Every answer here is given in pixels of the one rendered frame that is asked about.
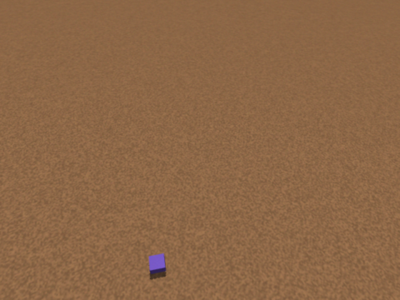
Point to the small box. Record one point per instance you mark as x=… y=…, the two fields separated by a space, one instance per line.
x=157 y=263

